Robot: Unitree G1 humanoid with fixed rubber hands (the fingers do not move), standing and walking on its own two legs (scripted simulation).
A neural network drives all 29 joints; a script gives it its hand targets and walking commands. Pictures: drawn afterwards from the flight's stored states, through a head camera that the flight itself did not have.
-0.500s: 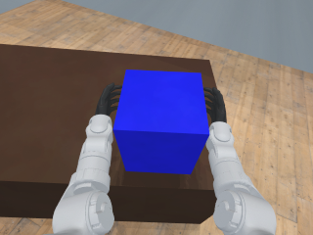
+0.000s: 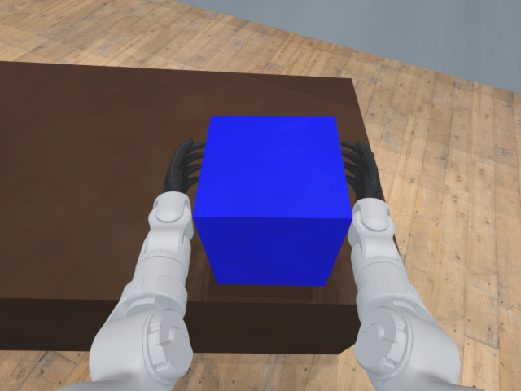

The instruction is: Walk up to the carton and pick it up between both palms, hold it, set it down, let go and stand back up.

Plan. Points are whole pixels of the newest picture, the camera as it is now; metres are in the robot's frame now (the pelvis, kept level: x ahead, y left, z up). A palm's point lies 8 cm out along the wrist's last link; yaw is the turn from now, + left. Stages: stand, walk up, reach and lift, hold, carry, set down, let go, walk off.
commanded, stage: set down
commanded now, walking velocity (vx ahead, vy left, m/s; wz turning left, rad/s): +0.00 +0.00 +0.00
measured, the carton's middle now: (271, 206) +0.44 +0.02 -0.01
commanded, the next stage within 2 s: none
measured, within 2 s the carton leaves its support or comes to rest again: neither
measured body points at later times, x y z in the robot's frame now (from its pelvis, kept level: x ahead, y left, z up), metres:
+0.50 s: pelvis +0.00 +0.00 +0.00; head +0.10 +0.01 +0.44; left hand +0.43 +0.17 +0.03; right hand +0.45 -0.13 +0.04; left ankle +0.03 +0.14 -0.75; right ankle -0.05 -0.12 -0.75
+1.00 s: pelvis +0.00 +0.00 +0.00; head +0.10 +0.02 +0.44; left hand +0.43 +0.17 +0.03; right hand +0.45 -0.13 +0.04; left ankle +0.03 +0.14 -0.75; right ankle -0.05 -0.12 -0.75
